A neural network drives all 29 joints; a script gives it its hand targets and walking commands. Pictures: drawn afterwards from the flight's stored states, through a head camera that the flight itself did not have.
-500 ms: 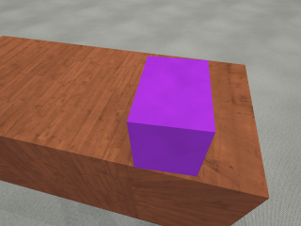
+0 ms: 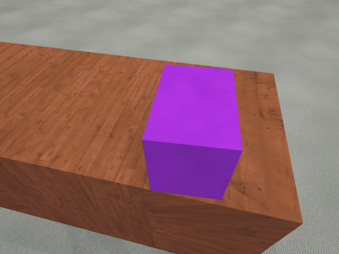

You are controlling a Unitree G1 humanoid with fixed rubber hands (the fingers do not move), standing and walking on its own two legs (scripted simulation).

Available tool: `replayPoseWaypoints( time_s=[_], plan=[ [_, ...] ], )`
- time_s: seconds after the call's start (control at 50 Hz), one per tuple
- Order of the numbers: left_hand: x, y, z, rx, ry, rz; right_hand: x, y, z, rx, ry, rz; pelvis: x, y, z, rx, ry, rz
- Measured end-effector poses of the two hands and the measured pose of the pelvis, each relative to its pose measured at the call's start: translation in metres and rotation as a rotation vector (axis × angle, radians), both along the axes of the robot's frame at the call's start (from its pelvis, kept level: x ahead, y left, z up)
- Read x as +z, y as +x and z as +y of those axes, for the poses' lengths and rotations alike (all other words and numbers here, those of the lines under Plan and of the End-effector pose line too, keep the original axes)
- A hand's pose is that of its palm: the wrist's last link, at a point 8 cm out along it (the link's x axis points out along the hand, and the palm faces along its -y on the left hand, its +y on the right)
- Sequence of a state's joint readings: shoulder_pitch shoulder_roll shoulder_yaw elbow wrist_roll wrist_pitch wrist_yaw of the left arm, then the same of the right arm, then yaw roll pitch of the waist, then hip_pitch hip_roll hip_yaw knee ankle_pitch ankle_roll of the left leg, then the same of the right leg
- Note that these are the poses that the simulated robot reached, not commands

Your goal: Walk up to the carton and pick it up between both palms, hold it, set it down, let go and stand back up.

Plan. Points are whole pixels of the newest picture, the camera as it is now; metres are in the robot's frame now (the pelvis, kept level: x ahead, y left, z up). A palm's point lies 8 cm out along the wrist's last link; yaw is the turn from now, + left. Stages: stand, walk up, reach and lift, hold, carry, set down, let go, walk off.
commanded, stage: stand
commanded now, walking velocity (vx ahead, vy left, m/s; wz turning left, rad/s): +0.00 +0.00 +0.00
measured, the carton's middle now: (191, 129) +0.45 -0.04 +0.04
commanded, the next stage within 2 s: none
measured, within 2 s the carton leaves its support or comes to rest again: neither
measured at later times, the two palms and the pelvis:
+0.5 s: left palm out of the picture -0.03 +0.23 -0.14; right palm out of the picture -0.02 -0.21 -0.14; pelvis +0.00 +0.01 +0.00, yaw -1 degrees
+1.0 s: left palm out of the picture -0.02 +0.23 -0.14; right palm out of the picture -0.02 -0.22 -0.14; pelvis +0.00 +0.00 +0.00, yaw -2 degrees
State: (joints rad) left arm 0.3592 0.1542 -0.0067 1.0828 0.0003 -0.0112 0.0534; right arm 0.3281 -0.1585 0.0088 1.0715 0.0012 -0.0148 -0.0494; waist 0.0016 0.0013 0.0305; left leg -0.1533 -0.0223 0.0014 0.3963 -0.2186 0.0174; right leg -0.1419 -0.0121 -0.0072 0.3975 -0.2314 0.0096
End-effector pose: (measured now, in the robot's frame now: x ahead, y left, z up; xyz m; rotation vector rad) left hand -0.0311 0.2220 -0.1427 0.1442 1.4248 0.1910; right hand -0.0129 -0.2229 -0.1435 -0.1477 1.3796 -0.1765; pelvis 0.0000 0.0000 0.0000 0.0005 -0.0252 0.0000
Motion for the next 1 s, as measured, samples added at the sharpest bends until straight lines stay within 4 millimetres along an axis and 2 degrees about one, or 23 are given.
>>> replayPoseWaypoints(
  time_s=[0.62, 1.0],
  plan=[
    [-0.001, 0.001, 0.004, -0.031, -0.007, 0.003, 0.0, -0.014, 0.008, -0.03, 0.004, 0.014, -0.001, -0.004, 0.006, -0.024, 0.001, 0.004],
    [0.0, 0.007, 0.004, -0.044, 0.002, 0.005, -0.001, -0.01, 0.006, -0.034, 0.007, 0.006, -0.001, 0.0, 0.004, -0.029, 0.004, 0.01]
  ],
)
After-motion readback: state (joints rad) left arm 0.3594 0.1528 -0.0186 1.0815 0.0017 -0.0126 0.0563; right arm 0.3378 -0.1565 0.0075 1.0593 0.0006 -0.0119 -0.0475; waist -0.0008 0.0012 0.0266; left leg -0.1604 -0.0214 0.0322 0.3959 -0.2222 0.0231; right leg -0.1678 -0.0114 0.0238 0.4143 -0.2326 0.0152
